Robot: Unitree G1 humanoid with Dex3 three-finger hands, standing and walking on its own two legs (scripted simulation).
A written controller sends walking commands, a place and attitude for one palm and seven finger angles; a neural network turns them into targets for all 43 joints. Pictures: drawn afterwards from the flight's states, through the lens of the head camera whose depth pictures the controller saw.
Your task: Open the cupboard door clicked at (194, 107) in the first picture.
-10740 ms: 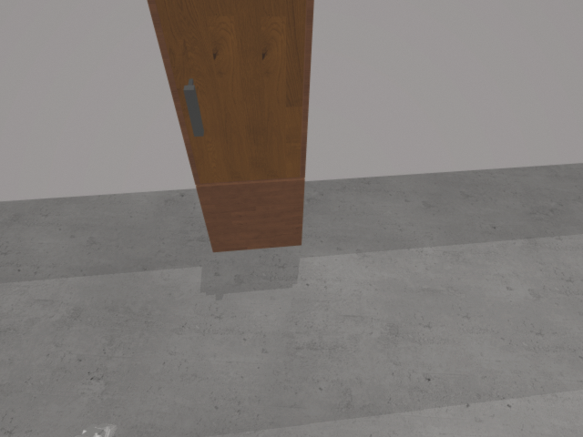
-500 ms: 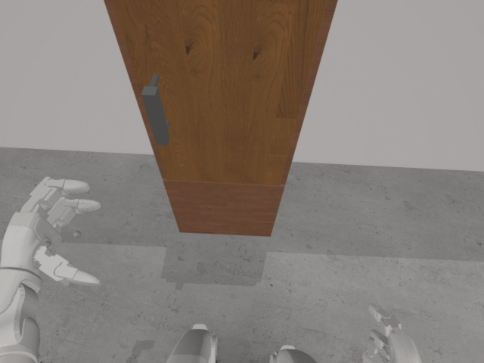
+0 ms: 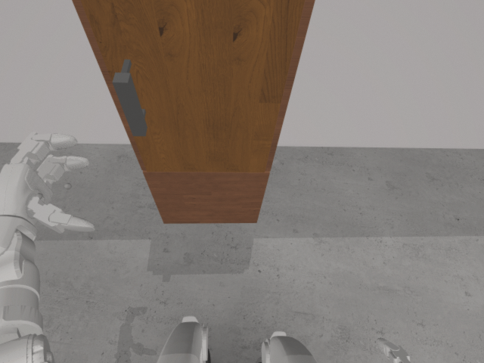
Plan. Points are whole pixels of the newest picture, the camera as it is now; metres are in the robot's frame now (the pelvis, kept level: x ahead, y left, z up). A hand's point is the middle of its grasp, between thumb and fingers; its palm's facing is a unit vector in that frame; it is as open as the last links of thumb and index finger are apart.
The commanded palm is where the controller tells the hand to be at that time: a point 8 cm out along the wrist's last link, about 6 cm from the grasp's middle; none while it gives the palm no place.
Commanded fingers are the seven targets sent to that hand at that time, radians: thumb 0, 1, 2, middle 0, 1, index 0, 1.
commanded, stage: move the hooked fingers beside the handle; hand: left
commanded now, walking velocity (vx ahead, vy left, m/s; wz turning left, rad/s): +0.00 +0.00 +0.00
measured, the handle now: (133, 99) +0.58 +0.23 +0.04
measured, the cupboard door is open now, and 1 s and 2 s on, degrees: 0 0 0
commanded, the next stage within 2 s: slide the fingers in behind the handle in 1.80 s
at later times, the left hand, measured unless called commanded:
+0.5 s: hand (83, 148) +0.44 +0.28 +0.05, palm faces +0.06 -1.00 -0.01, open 13.9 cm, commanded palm +0.43 +0.32 +0.05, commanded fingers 0.00 -0.50 0.30 -0.30 -1.20 -0.30 -1.20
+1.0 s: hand (99, 117) +0.52 +0.27 +0.05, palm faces +0.06 -1.00 -0.01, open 13.9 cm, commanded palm +0.51 +0.31 +0.04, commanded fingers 0.00 -0.50 0.30 -0.30 -1.20 -0.30 -1.20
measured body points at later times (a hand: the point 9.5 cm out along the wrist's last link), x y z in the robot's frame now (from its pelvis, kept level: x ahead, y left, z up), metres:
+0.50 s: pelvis +0.00 +0.02 -0.01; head +0.11 +0.05 +0.43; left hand +0.44 +0.33 +0.06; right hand +0.05 -0.26 -0.11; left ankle +0.05 +0.10 -0.65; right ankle +0.00 -0.10 -0.65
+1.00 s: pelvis +0.00 +0.02 -0.02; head +0.16 +0.05 +0.40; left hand +0.51 +0.33 +0.05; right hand -0.01 -0.26 -0.12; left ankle +0.05 +0.10 -0.65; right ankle +0.00 -0.10 -0.65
